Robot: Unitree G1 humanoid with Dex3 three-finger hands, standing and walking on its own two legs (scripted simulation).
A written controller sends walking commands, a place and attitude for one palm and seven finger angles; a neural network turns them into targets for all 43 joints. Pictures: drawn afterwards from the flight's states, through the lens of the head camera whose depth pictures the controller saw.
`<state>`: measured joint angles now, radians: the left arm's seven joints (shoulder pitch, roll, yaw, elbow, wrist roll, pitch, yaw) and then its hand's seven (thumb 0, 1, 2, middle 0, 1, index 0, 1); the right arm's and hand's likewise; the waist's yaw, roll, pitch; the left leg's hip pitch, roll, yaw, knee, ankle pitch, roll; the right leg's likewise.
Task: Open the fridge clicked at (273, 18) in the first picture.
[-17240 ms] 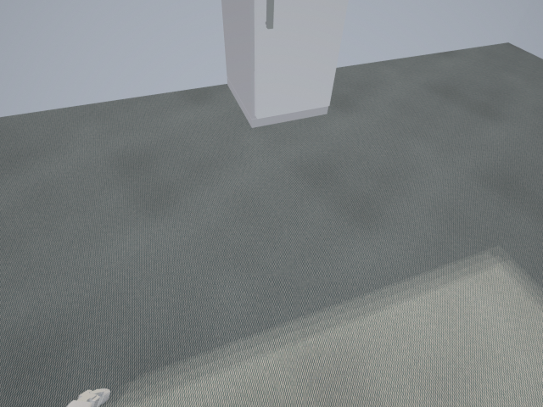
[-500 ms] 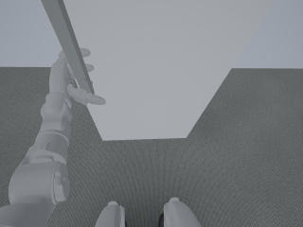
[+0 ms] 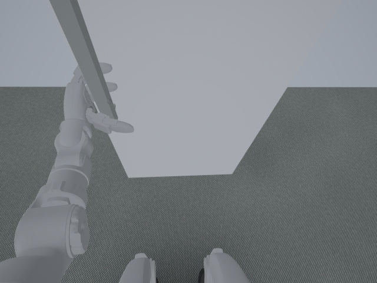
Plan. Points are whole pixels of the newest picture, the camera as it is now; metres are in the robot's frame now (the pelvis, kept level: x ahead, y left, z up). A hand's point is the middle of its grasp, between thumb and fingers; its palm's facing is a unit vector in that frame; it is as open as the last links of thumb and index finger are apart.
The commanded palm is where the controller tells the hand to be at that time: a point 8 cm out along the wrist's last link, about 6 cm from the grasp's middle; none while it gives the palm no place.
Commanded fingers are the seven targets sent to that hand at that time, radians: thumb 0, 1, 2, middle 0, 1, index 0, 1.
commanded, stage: slide the fingers in behind the handle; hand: left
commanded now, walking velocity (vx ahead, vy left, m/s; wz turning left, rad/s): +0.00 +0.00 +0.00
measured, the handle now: (80, 29) +0.53 +0.17 +0.19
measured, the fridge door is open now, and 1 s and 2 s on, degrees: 0 0 9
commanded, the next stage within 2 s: grip the handle and tug to test in 0.08 s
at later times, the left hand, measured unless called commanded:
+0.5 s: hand (107, 101) +0.48 +0.15 +0.06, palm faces +0.01 -1.00 +0.00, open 11.5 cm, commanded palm +0.46 +0.20 +0.07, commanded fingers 0.00 0.29 0.64 -0.38 -1.31 -0.38 -1.31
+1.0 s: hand (110, 100) +0.49 +0.15 +0.06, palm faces +0.02 -1.00 +0.00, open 5.9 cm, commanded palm +0.46 +0.20 +0.07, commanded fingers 0.00 0.90 0.90 -0.45 -1.40 -0.45 -1.40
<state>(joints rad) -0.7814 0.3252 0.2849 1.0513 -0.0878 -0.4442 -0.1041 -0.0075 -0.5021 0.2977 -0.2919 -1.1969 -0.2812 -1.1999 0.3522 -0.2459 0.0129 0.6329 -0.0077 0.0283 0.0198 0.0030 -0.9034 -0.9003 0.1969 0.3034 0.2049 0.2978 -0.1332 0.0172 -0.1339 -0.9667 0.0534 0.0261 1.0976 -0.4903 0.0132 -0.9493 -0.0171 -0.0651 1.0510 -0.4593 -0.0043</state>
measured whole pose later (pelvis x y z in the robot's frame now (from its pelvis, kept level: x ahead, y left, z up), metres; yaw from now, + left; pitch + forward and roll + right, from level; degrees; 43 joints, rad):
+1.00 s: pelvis +0.00 +0.01 +0.00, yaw +0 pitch +21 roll -2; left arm -0.80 0.33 0.30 1.07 -0.07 -0.43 -0.09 0.01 0.65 0.81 -0.40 -1.39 -0.41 -1.39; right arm 0.36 -0.24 0.02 0.63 -0.01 0.03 0.02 0.00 -0.90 -0.90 0.20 0.30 0.21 0.30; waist -0.15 0.02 -0.13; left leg -0.98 0.05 0.03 1.11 -0.49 0.02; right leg -0.96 -0.01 -0.06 1.05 -0.45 0.00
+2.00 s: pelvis +0.04 +0.00 +0.02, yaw -1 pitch +17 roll -1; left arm -0.25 0.18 0.14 0.50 -0.16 -0.35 -0.07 0.03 0.63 0.70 -0.35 -1.40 -0.40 -1.40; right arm 0.29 -0.22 -0.01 0.54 0.01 0.02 0.03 0.00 -0.90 -0.90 0.20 0.30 0.20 0.30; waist -0.07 0.02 -0.15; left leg -0.78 0.04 0.03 0.98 -0.51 0.01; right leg -0.78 -0.01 -0.03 0.95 -0.48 0.00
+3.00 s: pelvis -0.06 -0.12 +0.05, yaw +10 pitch -5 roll -1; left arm -0.05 0.10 -0.01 0.39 -0.06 -0.05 0.12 0.01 0.62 0.68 -0.20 -1.15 -0.28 -1.39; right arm 0.21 -0.22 -0.02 0.70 0.02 -0.01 -0.10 0.01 -0.90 -0.90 0.19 0.30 0.20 0.30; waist -0.09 0.05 0.08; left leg -0.38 0.07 -0.04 0.81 -0.32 -0.02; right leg -0.30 0.06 -0.29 0.62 -0.26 -0.16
